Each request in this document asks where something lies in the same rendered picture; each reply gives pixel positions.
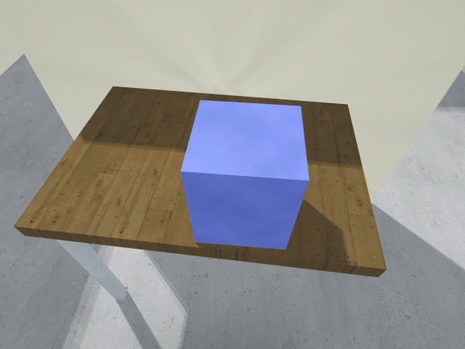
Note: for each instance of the carton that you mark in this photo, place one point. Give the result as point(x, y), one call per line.
point(245, 173)

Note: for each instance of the table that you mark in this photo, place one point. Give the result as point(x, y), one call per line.
point(119, 184)

